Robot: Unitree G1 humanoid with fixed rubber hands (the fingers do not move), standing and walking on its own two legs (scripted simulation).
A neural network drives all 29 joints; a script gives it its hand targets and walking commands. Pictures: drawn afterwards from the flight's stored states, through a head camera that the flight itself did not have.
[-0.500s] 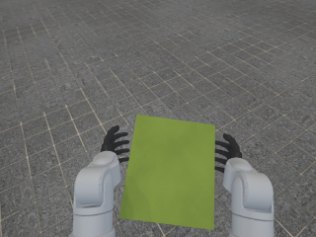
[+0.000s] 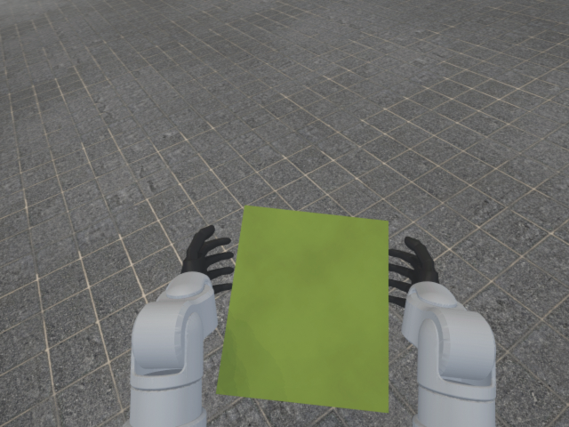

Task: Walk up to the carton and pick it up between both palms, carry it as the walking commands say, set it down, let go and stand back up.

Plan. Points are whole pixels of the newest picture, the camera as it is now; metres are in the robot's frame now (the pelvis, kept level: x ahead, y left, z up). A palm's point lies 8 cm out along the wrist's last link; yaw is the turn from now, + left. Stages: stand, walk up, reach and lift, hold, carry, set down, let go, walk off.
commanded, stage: carry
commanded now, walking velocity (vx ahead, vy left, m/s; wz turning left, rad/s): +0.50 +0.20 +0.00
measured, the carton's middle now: (303, 306) +0.32 +0.00 +0.00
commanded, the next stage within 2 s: none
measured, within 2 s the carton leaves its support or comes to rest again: neither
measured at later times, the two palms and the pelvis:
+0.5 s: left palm (227, 158) +0.57 +0.14 +0.10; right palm (381, 160) +0.56 -0.14 +0.07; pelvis +0.27 +0.01 +0.01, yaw +0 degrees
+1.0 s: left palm (233, 92) +0.85 +0.17 +0.08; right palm (349, 91) +0.84 -0.11 +0.06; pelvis +0.55 +0.04 +0.00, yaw -1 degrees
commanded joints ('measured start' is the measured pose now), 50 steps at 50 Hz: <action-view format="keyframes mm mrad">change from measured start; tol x64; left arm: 1 -353 -991 -525 -125 -312 -5 -239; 50 -397 -1059 -612 -255 -355 -68 -252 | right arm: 1 -437 1052 641 -185 408 -31 197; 50 -413 1041 645 -324 416 -109 233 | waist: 1 -44 -206 -461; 50 -9 -106 -602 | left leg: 1 526 -95 130 -313 112 10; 5 992 342 -378 -200 809 206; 21 -247 47 -160 517 -237 -6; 32 46 -71 139 -143 85 -44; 37 1202 363 -368 -79 1712 219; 50 324 66 18 58 264 -41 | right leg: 1 79 -49 -98 371 953 -43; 4 -654 144 49 937 -185 -29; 19 537 -337 646 -25 730 -268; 34 241 -39 -107 271 1218 -42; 38 -534 167 97 869 -247 -13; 47 -217 152 -45 10 278 -21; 50 303 -121 192 129 1407 -110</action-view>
